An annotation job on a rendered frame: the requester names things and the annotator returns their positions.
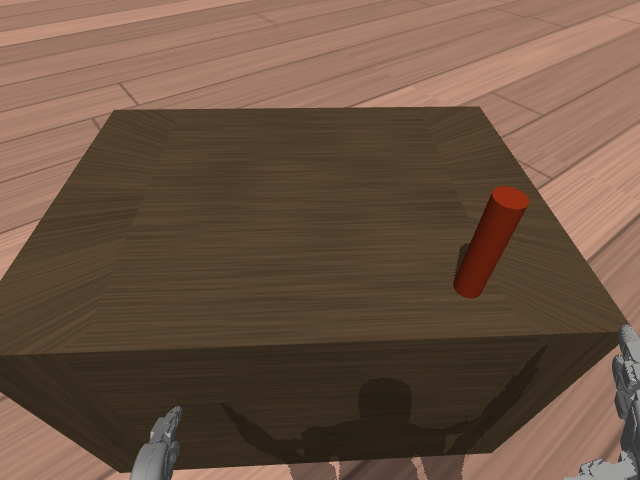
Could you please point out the right robot hand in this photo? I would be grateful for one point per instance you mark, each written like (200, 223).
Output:
(626, 373)

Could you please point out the left robot hand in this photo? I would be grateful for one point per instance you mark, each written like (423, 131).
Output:
(155, 460)

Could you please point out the can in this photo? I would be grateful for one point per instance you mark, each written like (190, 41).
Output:
(500, 218)

